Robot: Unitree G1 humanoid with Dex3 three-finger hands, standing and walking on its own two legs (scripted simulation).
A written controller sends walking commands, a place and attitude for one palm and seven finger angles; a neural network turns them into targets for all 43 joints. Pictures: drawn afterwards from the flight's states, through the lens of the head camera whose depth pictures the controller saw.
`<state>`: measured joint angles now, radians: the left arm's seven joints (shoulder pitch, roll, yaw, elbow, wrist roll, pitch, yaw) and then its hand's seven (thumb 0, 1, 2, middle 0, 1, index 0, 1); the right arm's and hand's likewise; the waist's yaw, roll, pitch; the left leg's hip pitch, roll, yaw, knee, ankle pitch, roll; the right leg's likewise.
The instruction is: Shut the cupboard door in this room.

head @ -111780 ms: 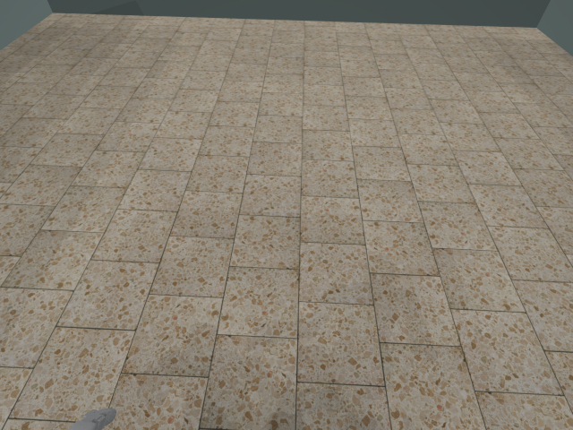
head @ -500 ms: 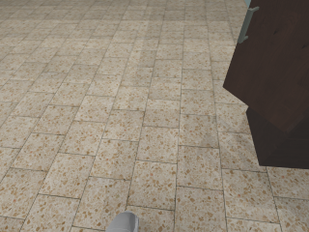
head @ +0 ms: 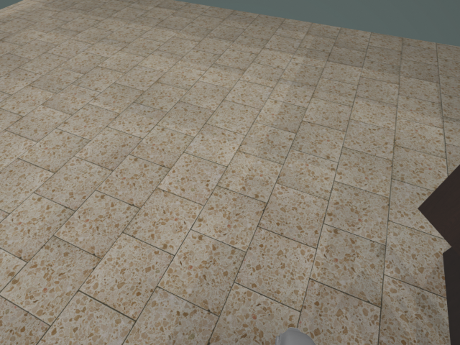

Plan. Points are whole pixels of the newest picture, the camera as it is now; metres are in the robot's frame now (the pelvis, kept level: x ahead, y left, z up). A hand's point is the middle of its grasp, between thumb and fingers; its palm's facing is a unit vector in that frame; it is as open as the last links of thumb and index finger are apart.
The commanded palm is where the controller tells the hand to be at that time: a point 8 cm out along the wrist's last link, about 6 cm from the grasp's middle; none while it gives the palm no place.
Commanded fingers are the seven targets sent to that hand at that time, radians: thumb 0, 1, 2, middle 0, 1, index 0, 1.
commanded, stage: walk to a spot facing it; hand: left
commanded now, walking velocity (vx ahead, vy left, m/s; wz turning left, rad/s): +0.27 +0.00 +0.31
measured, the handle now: out of the picture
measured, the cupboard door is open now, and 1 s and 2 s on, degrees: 40 40 40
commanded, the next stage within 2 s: turn to face it in 0.10 s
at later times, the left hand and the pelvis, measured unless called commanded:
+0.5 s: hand (163, 344) +0.15 +0.15 -0.18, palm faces +0.10 -0.98 -0.16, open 7.3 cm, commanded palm none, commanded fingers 0.00 0.90 0.90 -0.20 -0.30 -0.20 -0.30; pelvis +0.19 -0.01 +0.00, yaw +0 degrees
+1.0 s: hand (178, 237) +0.38 +0.16 -0.15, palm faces -0.24 -0.92 -0.31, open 7.4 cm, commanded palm none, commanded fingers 0.00 0.90 0.90 -0.20 -0.30 -0.20 -0.30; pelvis +0.23 -0.03 +0.00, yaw -17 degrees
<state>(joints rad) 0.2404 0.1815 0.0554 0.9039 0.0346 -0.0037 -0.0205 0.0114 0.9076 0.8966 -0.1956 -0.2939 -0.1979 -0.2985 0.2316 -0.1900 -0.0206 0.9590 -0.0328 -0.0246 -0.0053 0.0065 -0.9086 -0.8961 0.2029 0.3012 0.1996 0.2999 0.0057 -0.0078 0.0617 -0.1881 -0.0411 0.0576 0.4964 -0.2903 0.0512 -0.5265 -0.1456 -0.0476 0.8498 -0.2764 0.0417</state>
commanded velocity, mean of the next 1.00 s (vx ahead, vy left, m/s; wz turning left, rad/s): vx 0.03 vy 0.00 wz -0.41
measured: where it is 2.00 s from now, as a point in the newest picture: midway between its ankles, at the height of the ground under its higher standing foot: (240, 330)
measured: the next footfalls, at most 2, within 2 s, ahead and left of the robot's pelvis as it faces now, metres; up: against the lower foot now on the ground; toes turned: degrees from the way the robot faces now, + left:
right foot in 0.12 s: +0.19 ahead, -0.14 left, +0.00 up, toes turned -6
left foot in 0.48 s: +0.25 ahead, +0.09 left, +0.00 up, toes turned +7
